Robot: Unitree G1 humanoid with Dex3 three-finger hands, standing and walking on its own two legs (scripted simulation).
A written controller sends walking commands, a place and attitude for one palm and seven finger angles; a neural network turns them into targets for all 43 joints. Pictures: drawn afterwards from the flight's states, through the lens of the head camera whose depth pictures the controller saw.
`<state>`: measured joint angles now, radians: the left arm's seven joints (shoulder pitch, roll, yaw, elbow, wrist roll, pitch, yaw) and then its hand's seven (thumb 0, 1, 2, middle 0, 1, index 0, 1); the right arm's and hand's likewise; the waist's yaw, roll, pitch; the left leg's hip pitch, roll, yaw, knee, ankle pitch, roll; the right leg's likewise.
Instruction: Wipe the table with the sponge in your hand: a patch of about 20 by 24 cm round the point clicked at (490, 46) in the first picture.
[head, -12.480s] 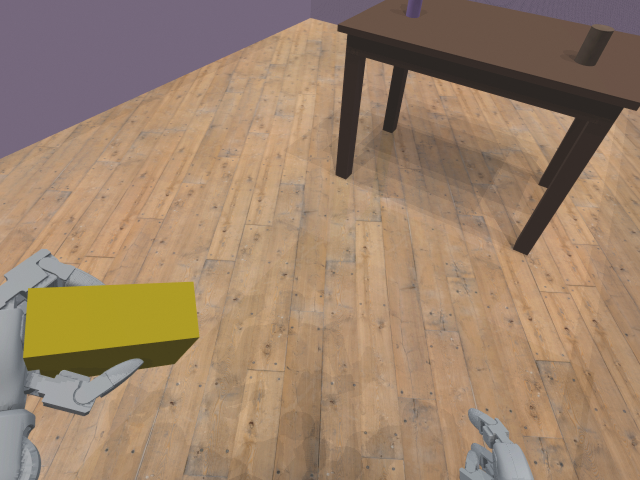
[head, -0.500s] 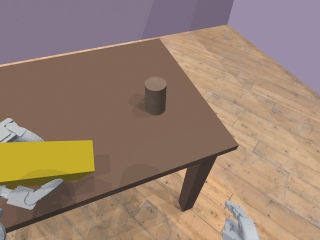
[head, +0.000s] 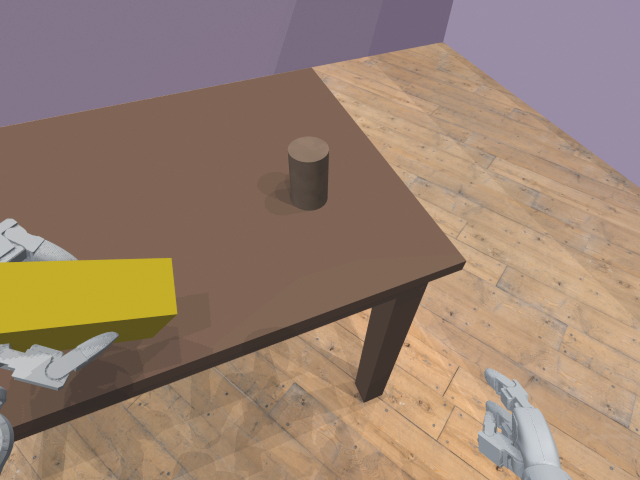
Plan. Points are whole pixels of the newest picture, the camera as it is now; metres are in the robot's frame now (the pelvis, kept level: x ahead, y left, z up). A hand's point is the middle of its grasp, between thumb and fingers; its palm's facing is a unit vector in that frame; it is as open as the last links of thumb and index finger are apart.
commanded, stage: come to a stop and stand still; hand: left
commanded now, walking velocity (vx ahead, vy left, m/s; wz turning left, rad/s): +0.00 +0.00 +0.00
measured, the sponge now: (115, 305) +0.25 +0.22 +0.14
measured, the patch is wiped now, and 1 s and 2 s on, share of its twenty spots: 0.00 0.00 0.00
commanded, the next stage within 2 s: none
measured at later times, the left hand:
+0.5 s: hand out of the picture +0.05 +0.32 +0.17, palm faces +0.43 -0.83 -0.35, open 9.8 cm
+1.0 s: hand out of the picture -0.05 +0.39 +0.17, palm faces +0.39 -0.81 -0.43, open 9.7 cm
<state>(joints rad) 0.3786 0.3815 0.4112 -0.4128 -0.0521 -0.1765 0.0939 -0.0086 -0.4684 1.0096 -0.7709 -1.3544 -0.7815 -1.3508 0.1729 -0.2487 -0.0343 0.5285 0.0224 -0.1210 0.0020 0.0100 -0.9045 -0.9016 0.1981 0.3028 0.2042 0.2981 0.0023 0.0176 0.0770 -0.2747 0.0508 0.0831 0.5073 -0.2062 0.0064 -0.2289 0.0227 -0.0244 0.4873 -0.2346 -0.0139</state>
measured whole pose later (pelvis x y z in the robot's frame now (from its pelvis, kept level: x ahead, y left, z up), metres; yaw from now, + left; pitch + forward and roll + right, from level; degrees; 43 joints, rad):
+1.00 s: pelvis -0.26 +0.13 +0.00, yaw -1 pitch -3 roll -1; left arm 0.42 0.43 0.41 -0.44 -0.04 -0.18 0.06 -0.01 -0.47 1.01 -0.77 -1.35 -0.78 -1.35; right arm 0.25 -0.19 0.00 0.65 0.01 -0.06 0.01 0.01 -0.90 -0.90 0.20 0.30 0.21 0.30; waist 0.03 -0.01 0.02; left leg -0.57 -0.05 0.01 1.10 -0.36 -0.01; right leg -0.17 0.06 -0.08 0.49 -0.27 -0.08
